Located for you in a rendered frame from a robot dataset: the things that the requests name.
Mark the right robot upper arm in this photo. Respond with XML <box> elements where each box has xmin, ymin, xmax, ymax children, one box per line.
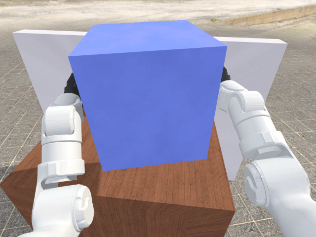
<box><xmin>244</xmin><ymin>156</ymin><xmax>316</xmax><ymax>237</ymax></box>

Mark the robot right forearm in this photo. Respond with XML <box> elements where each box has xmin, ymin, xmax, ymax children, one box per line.
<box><xmin>217</xmin><ymin>80</ymin><xmax>311</xmax><ymax>194</ymax></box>

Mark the robot right hand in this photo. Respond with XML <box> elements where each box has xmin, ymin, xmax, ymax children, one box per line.
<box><xmin>221</xmin><ymin>67</ymin><xmax>231</xmax><ymax>82</ymax></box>

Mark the carton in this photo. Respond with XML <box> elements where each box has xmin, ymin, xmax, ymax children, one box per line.
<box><xmin>68</xmin><ymin>20</ymin><xmax>227</xmax><ymax>171</ymax></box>

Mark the pedestal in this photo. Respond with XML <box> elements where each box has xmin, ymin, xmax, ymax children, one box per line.
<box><xmin>0</xmin><ymin>109</ymin><xmax>236</xmax><ymax>237</ymax></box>

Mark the robot left hand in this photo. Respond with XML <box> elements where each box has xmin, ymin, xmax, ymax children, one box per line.
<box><xmin>64</xmin><ymin>73</ymin><xmax>83</xmax><ymax>108</ymax></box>

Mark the robot left forearm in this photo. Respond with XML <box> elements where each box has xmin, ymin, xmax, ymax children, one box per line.
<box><xmin>32</xmin><ymin>93</ymin><xmax>85</xmax><ymax>228</ymax></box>

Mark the left robot upper arm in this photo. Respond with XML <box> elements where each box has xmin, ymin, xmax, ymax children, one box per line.
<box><xmin>18</xmin><ymin>184</ymin><xmax>94</xmax><ymax>237</ymax></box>

